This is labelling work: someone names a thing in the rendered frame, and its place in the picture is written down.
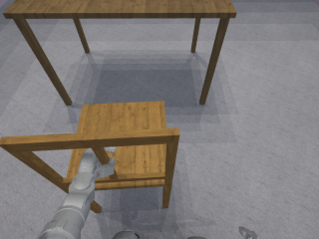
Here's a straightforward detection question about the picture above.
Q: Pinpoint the chair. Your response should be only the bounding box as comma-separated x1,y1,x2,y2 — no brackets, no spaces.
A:
0,101,180,213

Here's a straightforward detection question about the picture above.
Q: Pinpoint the robot left forearm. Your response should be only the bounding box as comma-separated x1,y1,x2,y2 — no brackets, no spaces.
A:
36,171,96,239

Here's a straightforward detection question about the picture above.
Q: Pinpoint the table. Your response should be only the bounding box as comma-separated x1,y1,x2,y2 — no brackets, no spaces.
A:
2,0,237,106

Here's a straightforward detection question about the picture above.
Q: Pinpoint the left robot hand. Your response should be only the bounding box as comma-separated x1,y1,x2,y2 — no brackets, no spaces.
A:
78,146,117,179

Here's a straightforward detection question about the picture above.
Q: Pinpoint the right robot hand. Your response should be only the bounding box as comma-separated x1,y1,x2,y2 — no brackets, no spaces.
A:
238,226,259,239

